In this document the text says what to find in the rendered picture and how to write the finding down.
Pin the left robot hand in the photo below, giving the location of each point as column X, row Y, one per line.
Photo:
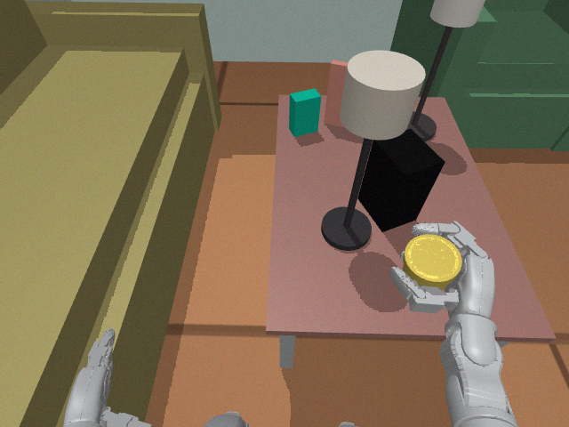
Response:
column 88, row 398

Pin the right robot arm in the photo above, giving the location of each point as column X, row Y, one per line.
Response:
column 473, row 360

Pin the desk lamp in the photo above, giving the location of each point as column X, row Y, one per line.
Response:
column 380, row 92
column 452, row 14

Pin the coffee table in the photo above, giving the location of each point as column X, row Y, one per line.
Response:
column 315, row 289

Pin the right robot hand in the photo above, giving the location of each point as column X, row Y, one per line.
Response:
column 473, row 289

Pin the armchair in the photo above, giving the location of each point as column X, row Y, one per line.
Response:
column 506, row 78

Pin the sofa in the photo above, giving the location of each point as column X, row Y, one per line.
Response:
column 107, row 115

